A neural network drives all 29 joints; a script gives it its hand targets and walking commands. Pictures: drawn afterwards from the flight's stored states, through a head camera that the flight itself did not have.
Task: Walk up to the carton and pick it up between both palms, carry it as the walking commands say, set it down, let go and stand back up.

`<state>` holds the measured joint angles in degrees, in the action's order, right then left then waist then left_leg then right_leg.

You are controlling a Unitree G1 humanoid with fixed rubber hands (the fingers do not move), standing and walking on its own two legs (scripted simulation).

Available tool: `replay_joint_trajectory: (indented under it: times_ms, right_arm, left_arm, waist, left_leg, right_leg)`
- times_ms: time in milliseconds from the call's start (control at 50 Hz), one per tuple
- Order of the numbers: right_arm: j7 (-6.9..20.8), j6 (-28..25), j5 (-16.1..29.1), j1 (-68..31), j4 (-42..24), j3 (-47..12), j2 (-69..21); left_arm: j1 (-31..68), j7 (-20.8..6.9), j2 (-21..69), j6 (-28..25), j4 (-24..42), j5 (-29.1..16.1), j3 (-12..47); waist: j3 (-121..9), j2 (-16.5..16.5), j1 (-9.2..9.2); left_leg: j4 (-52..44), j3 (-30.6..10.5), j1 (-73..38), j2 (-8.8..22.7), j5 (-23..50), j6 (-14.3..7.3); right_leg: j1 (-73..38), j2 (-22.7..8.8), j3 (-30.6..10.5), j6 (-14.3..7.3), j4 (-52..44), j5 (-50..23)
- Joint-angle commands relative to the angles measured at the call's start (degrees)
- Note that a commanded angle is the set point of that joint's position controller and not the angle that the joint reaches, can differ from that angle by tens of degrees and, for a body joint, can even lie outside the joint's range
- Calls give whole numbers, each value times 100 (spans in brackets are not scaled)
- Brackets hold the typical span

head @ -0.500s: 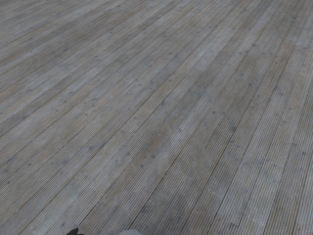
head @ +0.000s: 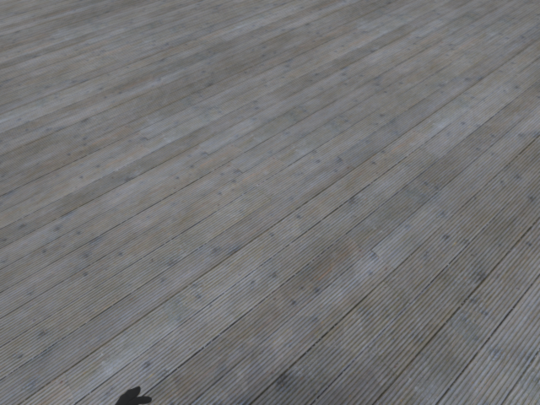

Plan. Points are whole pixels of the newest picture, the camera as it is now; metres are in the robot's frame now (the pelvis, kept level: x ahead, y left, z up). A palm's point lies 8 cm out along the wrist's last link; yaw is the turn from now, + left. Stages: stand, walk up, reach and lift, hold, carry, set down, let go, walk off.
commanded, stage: walk up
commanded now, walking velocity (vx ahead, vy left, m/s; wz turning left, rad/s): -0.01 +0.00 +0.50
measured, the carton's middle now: out of the picture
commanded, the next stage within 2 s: none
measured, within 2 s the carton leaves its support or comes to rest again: neither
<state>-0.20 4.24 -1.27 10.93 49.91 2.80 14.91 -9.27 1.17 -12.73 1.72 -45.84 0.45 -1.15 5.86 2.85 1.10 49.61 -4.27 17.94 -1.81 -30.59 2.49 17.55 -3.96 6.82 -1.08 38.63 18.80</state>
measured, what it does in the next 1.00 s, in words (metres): steps on the spot, turning left: left foot, then right foot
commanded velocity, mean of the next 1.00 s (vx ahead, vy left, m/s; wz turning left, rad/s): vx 0.00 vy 0.00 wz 0.50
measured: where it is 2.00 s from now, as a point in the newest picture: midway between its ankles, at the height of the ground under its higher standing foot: outside the picture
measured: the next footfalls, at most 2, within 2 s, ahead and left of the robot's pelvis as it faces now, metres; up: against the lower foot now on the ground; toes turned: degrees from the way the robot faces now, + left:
left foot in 0.30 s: +0.02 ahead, +0.14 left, +0.00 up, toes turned +12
right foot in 0.62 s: +0.09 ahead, -0.10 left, +0.00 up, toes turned +16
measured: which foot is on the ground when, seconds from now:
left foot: up 0.00-0.28, down 0.30-0.64, up 0.66-0.96, down 0.98-1.00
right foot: down 0.00-0.30, up 0.32-0.60, down 0.62-0.98, up 1.00-1.00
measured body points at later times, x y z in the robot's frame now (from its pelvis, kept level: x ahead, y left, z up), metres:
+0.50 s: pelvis -0.01 +0.02 +0.01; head +0.03 +0.05 +0.45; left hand +0.02 +0.29 -0.14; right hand +0.13 -0.22 -0.12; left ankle -0.02 +0.14 -0.72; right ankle +0.01 -0.12 -0.67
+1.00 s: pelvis -0.04 -0.01 +0.00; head -0.01 +0.02 +0.45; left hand -0.09 +0.27 -0.13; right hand +0.19 -0.18 -0.12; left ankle -0.10 +0.09 -0.73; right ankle +0.05 -0.11 -0.72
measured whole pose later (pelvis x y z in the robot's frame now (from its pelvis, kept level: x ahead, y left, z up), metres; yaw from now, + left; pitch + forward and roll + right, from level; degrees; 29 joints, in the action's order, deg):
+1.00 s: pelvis -0.04 -0.01 +0.00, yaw +31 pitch -1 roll +0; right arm 1.7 2.4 -0.4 9.7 47.2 3.4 14.5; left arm -10.7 0.9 -14.3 2.3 -46.8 1.4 -2.4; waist 5.4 -1.2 -0.2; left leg 35.4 2.0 16.2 0.0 -17.9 0.2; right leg 19.0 -8.6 11.2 1.6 38.4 17.9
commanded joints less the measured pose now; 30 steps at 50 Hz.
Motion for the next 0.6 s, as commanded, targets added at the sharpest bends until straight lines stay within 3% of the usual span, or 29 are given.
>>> replay_joint_trajectory:
  times_ms: [0, 20, 40, 60, 100, 120, 140, 160, 180, 200, 220, 240, 260, 280, 300, 320, 340, 360, 380, 420, 440, 480, 500, 520, 540, 560, 580]
  right_arm:
    - [122, -81, -14, -545, -533, 189, 602]
    - [145, -90, 16, -501, -437, 179, 574]
    - [196, -116, 26, -324, -467, 226, 567]
    - [195, -102, 7, -280, -433, 186, 577]
    - [222, -105, 15, -311, -361, 164, 495]
    - [221, -86, 15, -279, -373, 140, 476]
    - [216, -88, 16, -532, -412, 92, 438]
    - [216, -79, 34, -545, -464, 74, 430]
    - [228, -93, 62, -475, -457, 41, 457]
    - [221, -138, 48, -327, -463, 32, 424]
    - [223, -170, 61, -111, -368, 34, 493]
    - [186, -234, 53, 70, -249, 52, 493]
    - [174, -308, 46, 546, -124, 182, 854]
    - [93, -320, 14, 691, -139, 338, 1518]
    - [70, -394, 40, 809, -179, 417, 1755]
    - [26, -387, 45, 687, -166, 428, 1588]
    - [-12, -332, 75, 408, -226, 364, 1285]
    - [-68, -308, 84, 32, -266, 284, 1103]
    - [-117, -286, 81, -109, -389, 249, 1034]
    - [-133, -291, 101, -131, -450, 248, 949]
    - [-130, -297, 105, 81, -419, 265, 982]
    - [-131, -286, 60, 137, -330, 316, 1035]
    - [-127, -260, 52, 341, -309, 331, 1073]
    - [-89, -274, 70, 352, -321, 363, 1114]
    - [-98, -223, 50, 149, -320, 348, 1119]
    - [-81, -202, 68, 77, -414, 376, 1116]
    - [-31, -216, 99, -65, -438, 334, 1024]
  left_arm:
    - [-543, 91, -1247, -69, 166, 81, -313]
    - [-342, 109, -1203, -102, 206, 55, -340]
    - [-357, 111, -1163, -121, 226, 16, -367]
    - [-383, 99, -1164, -120, 314, 18, -380]
    - [-417, 86, -1122, -146, 234, 40, -393]
    - [-489, 60, -1092, -119, 264, 43, -438]
    - [-565, 49, -1083, -113, 203, 77, -458]
    - [-614, 50, -1239, -62, 126, 115, -471]
    - [-537, 46, -1251, -26, 182, 95, -509]
    - [-530, 26, -1271, -20, 205, 118, -544]
    - [-501, -5, -1405, -8, 193, 110, -565]
    - [-350, 3, -1381, 22, 125, 86, -556]
    - [-517, -66, -1020, 18, 161, 61, -469]
    - [-327, -75, -732, -23, 423, 72, -307]
    - [-130, -29, -565, 32, 587, 64, -276]
    - [20, -42, -714, 39, 563, 29, -298]
    - [39, -51, -801, 9, 490, 41, -298]
    - [-25, -79, -769, 19, 376, 40, -220]
    - [-90, -90, -840, 33, 277, 69, -239]
    - [-138, -60, -766, 49, 247, 73, -203]
    - [-168, -52, -714, 23, 279, 58, -221]
    - [42, -35, -697, -15, 366, -17, -110]
    - [133, -5, -723, -36, 403, -26, -113]
    - [30, -15, -707, -19, 309, -27, -147]
    - [-260, -7, -682, -10, 253, -29, -136]
    - [-352, 29, -675, 0, 190, -37, -98]
    - [-735, 70, -682, -90, 85, -45, -76]
  waist:
    - [-313, -1126, -329]
    - [-387, -1523, -299]
    - [-655, -1742, -294]
    - [-644, -1706, -297]
    - [-860, -1613, -310]
    - [-920, -1750, -349]
    - [-844, -1650, -403]
    - [-827, -1915, -392]
    - [-874, -1918, -361]
    - [-860, -1831, -234]
    - [-979, -1724, -117]
    - [-1054, -1697, 55]
    - [-1209, -372, 261]
    - [-1049, 1472, 359]
    - [-1036, 1957, 481]
    - [-1008, 1165, 439]
    - [-675, 958, 305]
    - [-596, 1034, 140]
    - [-675, 883, 64]
    - [-821, 981, 31]
    - [-938, 1223, 65]
    - [-815, 1128, 91]
    - [-959, 752, 92]
    - [-985, 691, 48]
    - [-845, 865, -88]
    - [-803, 1055, -161]
    - [-1090, 863, -355]
  left_leg:
    - [1355, 117, 851, 205, -20, 50]
    - [1225, 143, 899, 227, 117, 64]
    - [1363, 294, 838, 265, 260, 106]
    - [1338, 276, 859, 284, 333, 89]
    - [819, 333, 1046, 265, 386, 90]
    - [581, 506, 783, 292, 453, 165]
    - [217, 564, 993, 279, 393, 138]
    - [-168, 541, 665, 356, 230, 142]
    - [-642, 674, 497, 323, 422, 101]
    - [-1066, 737, 179, 271, 359, 95]
    - [-1569, 876, -243, 258, 862, 67]
    - [-2380, 970, -859, 235, 1529, -39]
    - [-2806, 215, -1482, 800, 2371, -303]
    - [-2906, -1904, -2144, 2128, 4388, -938]
    - [-2989, -2574, -1643, 2792, 5361, -1371]
    - [-3127, -2189, -1292, 2651, 4507, -1495]
    - [-3021, -1894, -1197, 2256, 4343, -1374]
    - [-2960, -1482, -966, 1908, 4244, -1129]
    - [-3002, -1271, -942, 1700, 4174, -1068]
    - [-2967, -1079, -981, 1458, 4252, -1025]
    - [-2888, -1238, -1047, 1491, 4766, -1105]
    - [-2654, -1482, -1340, 1448, 5355, -1092]
    - [-2570, -1684, -1359, 1504, 5281, -1101]
    - [-2682, -1585, -979, 1429, 5007, -1061]
    - [-2695, -1369, -734, 1328, 4418, -993]
    - [-2554, -1297, -567, 1140, 4358, -901]
    - [-2228, -1063, -173, 962, 3929, -729]
  right_leg:
    - [-391, -1680, -1709, -611, -1993, -2811]
    - [-722, -1566, -1405, -601, -1896, -3187]
    - [-788, -1664, -1180, -639, -1888, -3322]
    - [-911, -1580, -1139, -523, -1892, -3113]
    - [-1359, -1516, -898, -531, -1645, -3531]
    - [-1270, -1438, -664, -480, -1697, -3447]
    - [-1517, -1593, -763, -549, -1667, -3742]
    - [-1345, -1588, -723, -510, -1602, -3505]
    - [-1340, -1602, -592, -492, -1497, -3635]
    - [-1204, -1593, -580, -497, -1299, -3609]
    - [-932, -1565, -443, -406, -1098, -3194]
    - [-752, -1317, -125, -263, -622, -2747]
    - [-6, -932, 262, 91, 215, -1374]
    - [1725, -64, 376, 380, 1493, 1262]
    - [1929, 41, -367, 510, 2458, 1823]
    - [1588, -222, -756, 491, 2633, 1630]
    - [1533, -212, -811, 509, 2427, 1446]
    - [1544, -262, -817, 499, 2389, 1176]
    - [1290, -224, -670, 517, 2351, 902]
    - [1263, -110, -579, 540, 1991, 655]
    - [1115, -26, -558, 535, 1742, 770]
    - [1039, 57, -665, 550, 757, 862]
    - [881, 125, -695, 491, 425, 987]
    - [511, 211, -589, 490, 285, 805]
    - [83, 238, -504, 445, -118, 646]
    - [-248, 335, -359, 423, -686, 362]
    - [-925, 262, -359, 346, -1469, -340]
